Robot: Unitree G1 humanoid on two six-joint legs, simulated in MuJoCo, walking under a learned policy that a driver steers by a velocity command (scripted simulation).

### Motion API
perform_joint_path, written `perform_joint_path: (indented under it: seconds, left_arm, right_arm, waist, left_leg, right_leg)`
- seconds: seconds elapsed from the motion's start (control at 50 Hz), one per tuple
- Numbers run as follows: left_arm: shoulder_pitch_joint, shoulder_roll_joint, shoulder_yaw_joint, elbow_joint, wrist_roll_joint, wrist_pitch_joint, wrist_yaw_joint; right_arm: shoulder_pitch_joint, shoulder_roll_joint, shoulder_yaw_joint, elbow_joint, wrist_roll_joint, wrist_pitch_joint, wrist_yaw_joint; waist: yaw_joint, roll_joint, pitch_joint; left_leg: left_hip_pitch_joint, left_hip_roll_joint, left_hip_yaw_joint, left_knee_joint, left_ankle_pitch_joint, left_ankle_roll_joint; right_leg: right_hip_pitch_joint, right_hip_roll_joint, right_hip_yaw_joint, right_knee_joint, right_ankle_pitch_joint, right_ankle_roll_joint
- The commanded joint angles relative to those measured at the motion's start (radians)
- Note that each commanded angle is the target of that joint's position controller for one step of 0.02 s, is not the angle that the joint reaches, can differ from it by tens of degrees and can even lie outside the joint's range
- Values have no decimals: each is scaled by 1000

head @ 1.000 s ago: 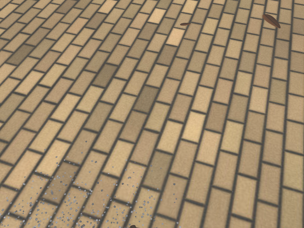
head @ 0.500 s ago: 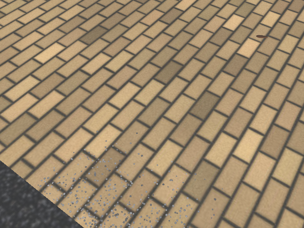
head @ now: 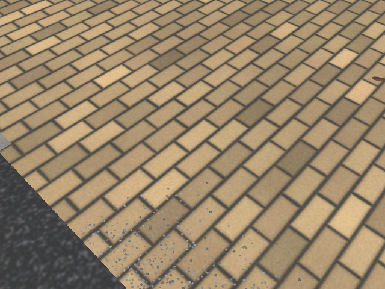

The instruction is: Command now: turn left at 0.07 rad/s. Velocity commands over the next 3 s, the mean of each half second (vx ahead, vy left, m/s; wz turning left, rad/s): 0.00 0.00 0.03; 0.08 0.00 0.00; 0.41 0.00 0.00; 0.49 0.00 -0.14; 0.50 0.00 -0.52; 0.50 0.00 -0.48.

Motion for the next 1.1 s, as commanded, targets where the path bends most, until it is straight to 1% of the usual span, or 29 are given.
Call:
perform_joint_path:
  seconds: [0.02, 0.08, 0.18, 0.26, 0.48, 0.78, 0.8, 0.82, 0.84, 0.86, 0.88, 0.9, 0.92, 0.94, 0.96, 0.98, 1.0, 1.02, 1.04, 1.06, 1.08, 1.1]
  left_arm:
    - [-22, 126, 31, -45, -1, -5, 10]
    - [-10, 119, 30, -19, -4, -4, 16]
    - [2, 120, 32, 24, -7, -2, 23]
    - [11, 124, 33, 58, -9, -1, 28]
    - [31, 125, 34, 144, -13, 5, 39]
    - [54, 100, 30, 231, -16, 11, 50]
    - [72, 89, 27, 243, -17, 12, 50]
    - [75, 85, 28, 247, -23, 13, 52]
    - [65, 81, 28, 241, -28, 11, 52]
    - [42, 74, 26, 225, -28, 2, 50]
    - [18, 58, 22, 207, -31, -13, 44]
    - [3, 43, 18, 191, -35, -31, 35]
    - [7, 47, 20, 186, -42, -48, 25]
    - [22, 50, 21, 187, -49, -62, 15]
    - [60, 47, 20, 197, -52, -75, 6]
    - [152, 45, 25, 237, -51, -83, 1]
    - [242, 63, 37, 284, -38, -84, -1]
    - [361, 122, 53, 311, -27, -83, 2]
    - [438, 244, 74, 312, -23, -91, -13]
    - [358, 185, 53, 289, -12, -103, -16]
    - [289, 124, 38, 259, -21, -110, -14]
    - [252, 110, 32, 243, -24, -112, -17]
  right_arm:
    - [-28, -127, -30, -64, -2, -35, 1]
    - [-15, -111, -23, -55, 1, -41, -4]
    - [-12, -105, -19, -41, 4, -45, -7]
    - [-6, -99, -18, -21, 6, -48, -6]
    - [21, -91, -18, 57, 11, -50, -10]
    - [55, -86, -11, 182, 17, -50, -21]
    - [71, -85, -11, 197, 19, -47, -23]
    - [76, -101, -16, 205, 25, -43, -27]
    - [82, -125, -24, 208, 30, -40, -29]
    - [100, -144, -29, 211, 34, -42, -29]
    - [134, -168, -36, 219, 40, -50, -27]
    - [152, -189, -44, 228, 45, -61, -26]
    - [135, -186, -44, 225, 46, -72, -25]
    - [101, -172, -41, 215, 46, -81, -23]
    - [55, -162, -38, 202, 54, -84, -21]
    - [-13, -156, -36, 184, 62, -81, -18]
    - [-43, -130, -29, 171, 57, -81, -17]
    - [-56, -59, -9, 156, 42, -88, -11]
    - [-59, -52, -11, 112, 52, -104, -19]
    - [-41, -98, -21, 126, 73, -116, -19]
    - [-18, -102, -22, 142, 81, -126, -9]
    - [-4, -98, -24, 162, 73, -133, -3]
  waist:
    - [-4, 116, -36]
    - [-6, 89, -30]
    - [-7, 54, -30]
    - [-7, 38, -36]
    - [-6, 30, -30]
    - [-6, 20, -5]
    - [-6, 29, -25]
    - [-12, 46, -10]
    - [-22, 78, 23]
    - [-36, 121, 64]
    - [-51, 181, 90]
    - [-56, 221, 119]
    - [-44, 223, 141]
    - [-25, 214, 144]
    - [7, 194, 132]
    - [62, 160, 106]
    - [90, 99, 72]
    - [117, -101, 4]
    - [115, -322, -5]
    - [71, -194, 47]
    - [41, -125, 99]
    - [26, -98, 98]
  left_leg:
    - [-24, 94, -105, -113, 137, 46]
    - [-27, 88, -100, -105, 146, 44]
    - [-23, 77, -94, -100, 154, 46]
    - [-15, 69, -84, -96, 174, 47]
    - [-10, 47, -53, -94, 196, 39]
    - [-14, 30, -25, -100, 176, 27]
    - [-7, 23, -21, -112, 65, 32]
    - [-18, 18, -30, -126, -134, 48]
    - [-46, 41, -74, -159, -338, 77]
    - [-64, 97, -158, -216, -487, 114]
    - [-54, 179, -281, -285, -583, 162]
    - [-81, 254, -399, -334, -604, 211]
    - [-88, 293, -448, -351, -564, 236]
    - [-77, 300, -437, -341, -497, 235]
    - [-91, 278, -379, -312, -428, 211]
    - [-169, 215, -274, -262, -345, 168]
    - [-238, 134, -167, -141, -225, 124]
    - [-338, 28, -3, 181, -133, 54]
    - [-525, -64, 43, 421, -271, 26]
    - [-590, 1, -44, 591, -278, 42]
    - [-639, 46, -60, 642, -166, 63]
    - [-643, 77, -36, 637, -73, 74]
  right_leg:
    - [18, -17, 7, -30, 109, -6]
    - [24, -18, 7, -32, 121, -5]
    - [36, -21, 10, -40, 134, 5]
    - [46, -24, 11, -42, 148, 8]
    - [55, -23, 10, -47, 161, 5]
    - [49, -11, 1, -61, 149, -2]
    - [53, 6, -19, -54, 59, -4]
    - [22, 35, -51, -17, -80, -13]
    - [-33, 58, -76, 34, -205, -25]
    - [-106, 66, -88, 98, -260, -34]
    - [-173, 67, -96, 184, -242, -43]
    - [-193, 41, -65, 260, -206, -61]
    - [-220, 11, -33, 294, -207, -85]
    - [-222, -7, -21, 272, -234, -109]
    - [-151, -11, -28, 165, -224, -132]
    - [35, 10, -59, 2, -111, -144]
    - [192, 28, -41, -52, -8, -127]
    - [330, -139, 211, -173, -99, -157]
    - [391, -338, 636, -332, -239, -293]
    - [334, -376, 691, -345, -313, -329]
    - [318, -336, 580, -340, -306, -300]
    - [314, -287, 470, -345, -245, -259]
Next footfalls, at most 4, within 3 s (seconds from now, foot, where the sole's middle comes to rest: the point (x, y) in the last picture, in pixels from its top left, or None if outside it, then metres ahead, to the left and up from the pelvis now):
1.48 left None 0.43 0.11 -0.77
2.02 right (239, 228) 0.73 -0.14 -0.77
2.52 left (209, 159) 1.06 -0.03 -0.77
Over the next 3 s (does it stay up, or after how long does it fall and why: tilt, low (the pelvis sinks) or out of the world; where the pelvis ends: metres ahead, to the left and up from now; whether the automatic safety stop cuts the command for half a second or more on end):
stays up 1.07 -0.19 -0.01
